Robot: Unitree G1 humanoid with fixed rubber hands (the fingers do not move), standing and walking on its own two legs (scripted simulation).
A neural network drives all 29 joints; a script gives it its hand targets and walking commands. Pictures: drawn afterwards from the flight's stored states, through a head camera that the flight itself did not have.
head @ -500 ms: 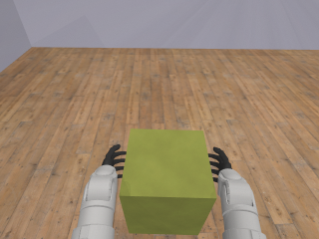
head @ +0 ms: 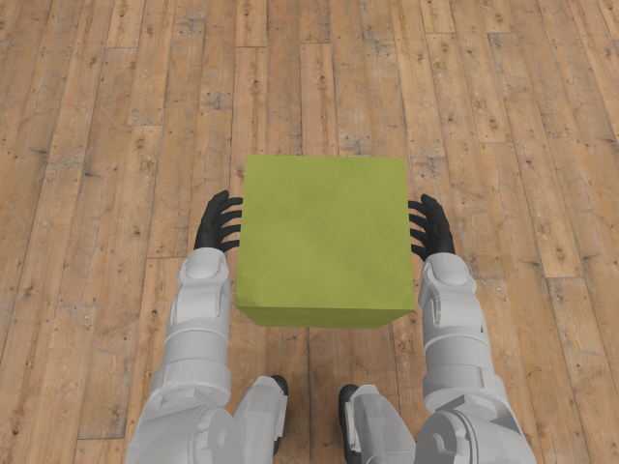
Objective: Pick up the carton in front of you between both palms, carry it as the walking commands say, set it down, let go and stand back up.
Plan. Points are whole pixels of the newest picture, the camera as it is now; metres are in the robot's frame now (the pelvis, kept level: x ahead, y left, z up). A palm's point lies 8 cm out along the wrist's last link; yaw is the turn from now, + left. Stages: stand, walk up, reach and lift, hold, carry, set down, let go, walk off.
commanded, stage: set down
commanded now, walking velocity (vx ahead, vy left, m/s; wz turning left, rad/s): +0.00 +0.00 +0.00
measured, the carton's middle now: (321, 254) +0.40 +0.01 -0.15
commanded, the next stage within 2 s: none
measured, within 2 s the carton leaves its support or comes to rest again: rests again in 1.74 s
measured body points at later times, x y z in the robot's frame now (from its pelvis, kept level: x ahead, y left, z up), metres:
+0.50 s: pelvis -0.01 +0.00 -0.12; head +0.24 +0.01 +0.25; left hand +0.45 +0.17 -0.22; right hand +0.45 -0.14 -0.22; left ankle +0.06 +0.12 -0.70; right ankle +0.05 -0.12 -0.70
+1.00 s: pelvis -0.04 +0.00 -0.25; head +0.29 +0.01 +0.06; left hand +0.49 +0.18 -0.37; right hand +0.50 -0.13 -0.37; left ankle +0.06 +0.12 -0.70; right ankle +0.05 -0.12 -0.70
